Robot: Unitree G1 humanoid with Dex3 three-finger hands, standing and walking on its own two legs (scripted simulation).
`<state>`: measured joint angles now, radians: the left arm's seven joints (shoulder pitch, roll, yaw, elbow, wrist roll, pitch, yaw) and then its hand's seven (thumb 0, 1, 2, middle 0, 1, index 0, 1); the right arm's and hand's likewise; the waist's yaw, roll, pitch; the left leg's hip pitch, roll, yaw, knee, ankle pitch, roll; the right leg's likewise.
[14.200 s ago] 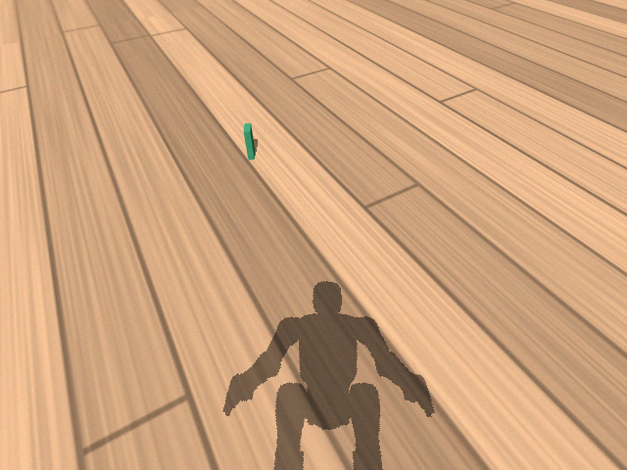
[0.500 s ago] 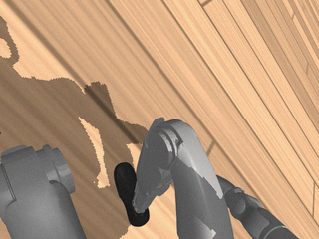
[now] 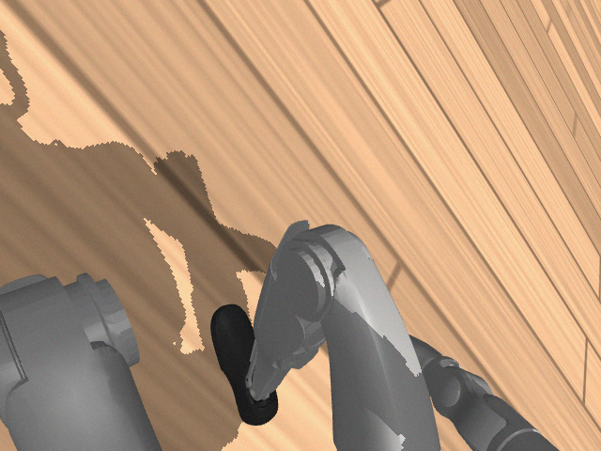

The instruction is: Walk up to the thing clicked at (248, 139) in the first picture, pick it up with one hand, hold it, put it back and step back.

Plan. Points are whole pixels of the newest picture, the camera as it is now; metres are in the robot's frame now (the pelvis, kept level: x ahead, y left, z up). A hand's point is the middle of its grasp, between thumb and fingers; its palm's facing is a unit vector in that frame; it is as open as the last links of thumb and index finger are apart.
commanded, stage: close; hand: left
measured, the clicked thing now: out of the picture +0.44 +0.32 -0.19
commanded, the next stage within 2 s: settle in 0.74 s
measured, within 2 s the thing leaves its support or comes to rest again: leaves its support in 1.00 s
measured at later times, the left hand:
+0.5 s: hand out of the picture +0.42 +0.31 -0.18, palm faces +0.43 -0.90 +0.01, open 7.8 cm
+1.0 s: hand out of the picture +0.42 +0.32 -0.18, palm faces +0.45 -0.89 +0.04, open 8.1 cm
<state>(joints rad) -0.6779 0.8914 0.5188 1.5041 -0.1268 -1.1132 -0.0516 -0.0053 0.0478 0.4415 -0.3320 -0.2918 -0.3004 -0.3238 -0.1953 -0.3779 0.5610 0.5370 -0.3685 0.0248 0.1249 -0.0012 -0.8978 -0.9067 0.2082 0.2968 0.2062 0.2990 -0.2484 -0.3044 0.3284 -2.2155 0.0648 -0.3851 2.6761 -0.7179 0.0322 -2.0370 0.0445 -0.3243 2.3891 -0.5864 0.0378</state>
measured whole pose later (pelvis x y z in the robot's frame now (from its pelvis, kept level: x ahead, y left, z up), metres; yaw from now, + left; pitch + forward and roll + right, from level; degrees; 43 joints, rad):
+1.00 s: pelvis +0.00 +0.00 +0.00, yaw +0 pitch +11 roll -19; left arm -0.64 0.86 0.55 1.40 -0.14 -1.08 -0.05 0.02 -0.15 1.04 -0.84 -1.06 -0.83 -1.10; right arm -0.19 -0.37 0.54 0.55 -0.36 0.03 0.12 0.00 -0.90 -0.91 0.21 0.30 0.21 0.30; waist -0.24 -0.30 0.32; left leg -2.22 0.06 -0.37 2.67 -0.72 0.03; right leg -2.04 0.04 -0.32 2.39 -0.59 0.04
